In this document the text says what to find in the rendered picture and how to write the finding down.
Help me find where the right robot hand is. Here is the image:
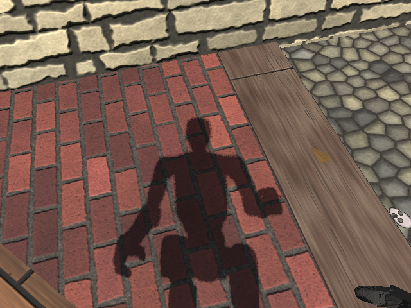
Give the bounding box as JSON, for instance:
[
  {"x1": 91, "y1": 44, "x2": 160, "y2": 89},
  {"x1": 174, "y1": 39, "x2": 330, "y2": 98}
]
[{"x1": 354, "y1": 285, "x2": 411, "y2": 308}]

